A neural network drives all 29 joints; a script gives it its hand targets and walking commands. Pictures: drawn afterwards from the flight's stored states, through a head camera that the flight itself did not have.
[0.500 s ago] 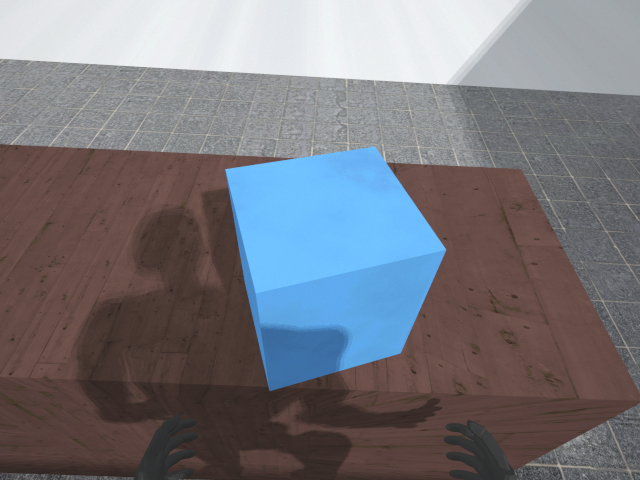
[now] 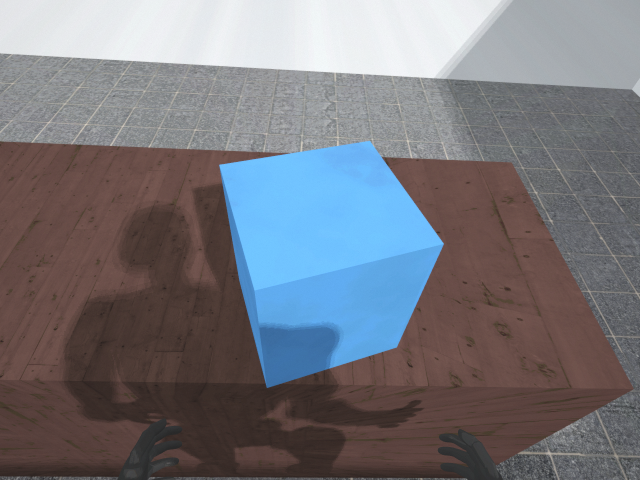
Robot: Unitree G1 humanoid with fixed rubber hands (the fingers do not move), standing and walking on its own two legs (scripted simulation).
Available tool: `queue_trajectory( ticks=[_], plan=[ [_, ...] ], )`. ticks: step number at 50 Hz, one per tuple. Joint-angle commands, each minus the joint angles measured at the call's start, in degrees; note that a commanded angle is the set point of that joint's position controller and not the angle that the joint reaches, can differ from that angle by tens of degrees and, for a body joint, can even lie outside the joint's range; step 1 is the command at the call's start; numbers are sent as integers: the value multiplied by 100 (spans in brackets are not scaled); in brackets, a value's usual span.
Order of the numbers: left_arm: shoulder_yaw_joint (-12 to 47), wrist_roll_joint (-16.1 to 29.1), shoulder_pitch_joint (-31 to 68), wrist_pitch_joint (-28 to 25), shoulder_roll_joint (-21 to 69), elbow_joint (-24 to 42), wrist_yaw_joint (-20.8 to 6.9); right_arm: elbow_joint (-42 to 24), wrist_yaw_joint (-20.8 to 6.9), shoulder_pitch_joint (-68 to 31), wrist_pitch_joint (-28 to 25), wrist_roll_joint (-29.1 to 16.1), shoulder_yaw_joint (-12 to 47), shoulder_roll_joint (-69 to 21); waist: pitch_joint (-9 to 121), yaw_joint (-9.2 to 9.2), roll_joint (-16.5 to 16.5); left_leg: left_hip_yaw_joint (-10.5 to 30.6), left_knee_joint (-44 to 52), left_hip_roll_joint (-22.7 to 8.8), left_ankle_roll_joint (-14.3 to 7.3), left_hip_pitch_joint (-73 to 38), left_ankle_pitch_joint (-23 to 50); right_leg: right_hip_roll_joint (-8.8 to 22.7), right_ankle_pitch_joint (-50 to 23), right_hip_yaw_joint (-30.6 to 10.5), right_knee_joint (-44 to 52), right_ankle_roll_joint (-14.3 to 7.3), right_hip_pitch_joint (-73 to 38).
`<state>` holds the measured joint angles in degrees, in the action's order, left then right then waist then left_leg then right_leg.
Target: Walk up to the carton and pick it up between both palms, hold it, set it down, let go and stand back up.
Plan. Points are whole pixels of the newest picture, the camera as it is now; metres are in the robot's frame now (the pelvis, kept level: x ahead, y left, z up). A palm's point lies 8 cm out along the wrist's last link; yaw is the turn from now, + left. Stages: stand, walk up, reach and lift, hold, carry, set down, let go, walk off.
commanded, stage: set down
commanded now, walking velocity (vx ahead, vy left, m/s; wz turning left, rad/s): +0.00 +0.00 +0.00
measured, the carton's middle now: (317, 266) +0.39 +0.02 +0.04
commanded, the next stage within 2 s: let go in 0.40 s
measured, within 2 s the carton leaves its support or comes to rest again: neither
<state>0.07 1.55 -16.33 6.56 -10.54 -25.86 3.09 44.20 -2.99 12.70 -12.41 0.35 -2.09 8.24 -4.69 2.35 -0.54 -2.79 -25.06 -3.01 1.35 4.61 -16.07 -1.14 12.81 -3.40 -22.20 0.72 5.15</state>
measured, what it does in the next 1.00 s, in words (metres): stands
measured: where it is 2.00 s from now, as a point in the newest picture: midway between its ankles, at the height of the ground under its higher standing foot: outside the picture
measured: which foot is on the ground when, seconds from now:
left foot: down 0.00-1.00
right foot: down 0.00-1.00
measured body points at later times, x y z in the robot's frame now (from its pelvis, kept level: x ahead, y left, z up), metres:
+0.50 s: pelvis +0.01 +0.00 +0.00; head +0.01 +0.01 +0.45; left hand +0.16 +0.23 -0.10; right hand +0.16 -0.22 -0.11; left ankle -0.02 +0.12 -0.74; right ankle +0.00 -0.13 -0.74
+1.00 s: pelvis +0.01 -0.01 +0.00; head +0.00 +0.00 +0.45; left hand +0.14 +0.23 -0.11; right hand +0.15 -0.24 -0.12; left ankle -0.02 +0.12 -0.74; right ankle +0.00 -0.13 -0.74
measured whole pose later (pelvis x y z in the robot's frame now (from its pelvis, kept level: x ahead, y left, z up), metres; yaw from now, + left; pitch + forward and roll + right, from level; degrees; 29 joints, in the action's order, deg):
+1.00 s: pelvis +0.01 -0.01 +0.00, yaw +2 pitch -4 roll +0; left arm 0.7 -1.2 -10.7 2.2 -12.4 -40.2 0.9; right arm 52.0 -0.8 9.8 -6.0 2.2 -0.8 11.7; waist -2.2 0.9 -1.2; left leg -0.7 -26.4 -1.8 1.2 4.8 -17.2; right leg 0.1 16.3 -1.2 -26.3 0.5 5.7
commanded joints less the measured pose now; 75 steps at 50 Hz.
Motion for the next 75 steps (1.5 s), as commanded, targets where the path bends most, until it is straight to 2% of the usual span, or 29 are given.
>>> queue_trajectory(
  ticks=[1, 2, 10, 18, 21, 25, 30, 39, 41, 44, 45, 46, 47, 48, 49, 50, 51, 53, 56, 58, 62, 64, 65, 68, 69, 71, 73, 74, 75],
  plan=[
    [-231, -87, 571, -275, -556, 799, 10, -651, 64, -607, -388, 20, -321, 1049, 554, -76, 234, -334, 379, 258, 402, -181, 2163, -157, -924, 291, 535, -272, 138],
    [-274, -14, 680, -347, -691, 1098, -5, -925, 108, -608, -448, -1, -299, 980, 706, -69, 66, -321, 385, 266, 364, -100, 2133, -155, -999, 299, 509, -258, 8],
    [-238, -151, 826, -246, -632, 786, -40, -458, 81, -770, -471, 6, -290, 1055, 669, -108, 310, -263, 357, 230, 432, -246, 2380, -213, -1107, 428, 445, -265, -37],
    [-265, -82, 993, -238, -714, 878, -137, -590, 179, -853, -578, -15, -223, 1049, 735, -148, 185, -267, 281, 308, 399, -405, 2589, -176, -1469, 447, 472, -201, -166],
    [-245, -154, 1020, -200, -633, 614, -95, -342, 119, -851, -528, -24, -212, 1130, 630, -142, 416, -246, 274, 324, 411, -531, 2666, -165, -1629, 495, 402, -165, 4],
    [-291, -129, 1046, -194, -695, 679, -159, -532, 203, -868, -548, 11, -181, 1144, 683, -146, 95, -248, 251, 362, 357, -531, 2655, -157, -1923, 495, 393, -113, -136],
    [-265, -166, 1103, -237, -613, 634, -153, -311, 182, -862, -563, -9, -187, 1142, 685, -148, 199, -207, 274, 345, 365, -595, 2800, -156, -2007, 546, 358, -107, -125],
    [-320, -112, 1316, -260, -716, 655, -150, -482, 235, -1026, -581, 20, -166, 1148, 780, -136, -48, -246, 306, 341, 283, -453, 2477, -93, -2128, 556, 326, -52, -218],
    [-334, -175, 1320, -245, -733, 645, -121, -246, 223, -980, -563, -8, -185, 1196, 797, -196, 173, -177, 272, 369, 342, -595, 2606, -90, -2275, 530, 306, -34, -198],
    [-289, -175, 1230, -235, -656, 593, -163, -252, 239, -939, -533, -22, -135, 1113, 664, -173, 6, -184, 303, 358, 312, -455, 2406, -79, -2148, 561, 344, -63, -203],
    [-226, -191, 1285, -193, -602, 424, -160, -227, 213, -1022, -530, -13, -126, 1167, 666, -159, 72, -203, 321, 358, 288, -488, 2350, -90, -2088, 592, 334, -57, -126],
    [-603, -432, 460, -472, -1640, -686, -62, 338, 348, -133, 228, 200, -313, 2104, 1038, -28, -141, 314, 143, -273, -101, 170, 2835, 618, -2297, -105, -211, -243, -122],
    [-545, -365, 300, -619, -1601, -800, -59, 278, 385, -19, 505, 166, -376, 1971, 1032, -95, -373, 366, 74, -333, -222, 181, 2788, 728, -2621, -177, -263, -316, -371],
    [-469, -317, 522, -706, -1487, -903, -96, 296, 390, -115, 633, 195, -379, 1980, 1015, -167, -106, 315, 93, -296, -215, 267, 2741, 753, -2706, -217, -263, -280, -366],
    [-434, -298, 514, -776, -1494, -1095, -102, 312, 361, -162, 721, 166, -355, 1962, 987, -145, -214, 348, 141, -271, -218, 188, 2588, 726, -2529, -145, -253, -250, -229],
    [-410, -272, 738, -774, -1447, -1233, -132, 386, 376, -139, 767, 125, -329, 1924, 933, -171, 9, 384, 181, -280, -255, 319, 2400, 726, -2106, -213, -132, -246, -192],
    [-443, -303, 786, -803, -1567, -1409, -149, 458, 334, -189, 809, 141, -320, 1914, 732, -133, -148, 446, 291, -263, -303, 128, 2161, 698, -1592, -193, -94, -252, 218],
    [-420, -333, 856, -864, -1712, -1753, -172, 489, 298, -269, 830, 153, -310, 1870, 369, -173, 116, 458, 405, -249, -306, 331, 1695, 695, -1316, -207, 101, -227, 386],
    [-396, -363, 874, -978, -1811, -2228, -185, 709, 304, -117, 902, 157, -325, 1963, 257, -253, -71, 535, 433, -275, -312, 308, 1704, 701, -1442, -156, 213, -249, 273],
    [-355, -328, 954, -991, -1695, -2440, -212, 777, 325, -261, 935, 149, -303, 2025, 242, -217, 280, 558, 452, -315, -372, 390, 1693, 756, -1474, -232, 236, -312, 175],
    [-343, -343, 811, -964, -1791, -2902, -179, 994, 375, -75, 959, 156, -280, 2118, 221, -206, 117, 577, 528, -366, -379, 267, 1981, 792, -1834, -211, 277, -359, -10],
    [-319, -283, 802, -987, -1851, -3048, -185, 1064, 382, -102, 1025, 99, -270, 2247, 205, -157, 188, 550, 542, -351, -384, 206, 1858, 770, -1683, -273, 318, -354, 80],
    [-339, -325, 834, -979, -1978, -3122, -153, 1093, 380, -29, 1012, 129, -224, 2082, 61, -229, -19, 653, 541, -406, -415, 197, 1869, 766, -1733, -229, 384, -381, 175],
    [-332, -294, 809, -921, -1978, -3285, -165, 1178, 395, -8, 1012, 118, -226, 2365, 11, -171, 130, 683, 651, -371, -417, 228, 1510, 717, -1367, -233, 458, -325, 155],
    [-304, -282, 772, -935, -1992, -3363, -149, 1242, 384, 44, 1049, 135, -164, 2225, 176, -180, 372, 644, 701, -378, -376, 262, 1529, 758, -1271, -208, 429, -310, 1],
    [-323, -291, 828, -958, -2109, -3445, -163, 1280, 405, 90, 1059, 124, -137, 2230, -56, -177, 58, 731, 804, -379, -376, 230, 1462, 700, -1002, -225, 468, -292, 204],
    [-314, -284, 745, -901, -2052, -3446, -180, 1321, 429, 103, 1044, 113, -161, 2318, -55, -142, 305, 741, 839, -352, -401, 403, 1285, 703, -957, -232, 449, -301, 82],
    [-313, -285, 725, -920, -2036, -3501, -185, 1364, 412, -22, 1043, 112, -148, 2273, -74, -110, 206, 764, 853, -415, -403, 434, 1223, 720, -1049, -224, 433, -297, 37],
    [-278, -255, 799, -921, -1947, -3501, -214, 1314, 430, 134, 1051, 120, -152, 2320, -104, -197, 274, 733, 834, -379, -404, 444, 1290, 734, -910, -231, 475, -264, 120]
  ],
)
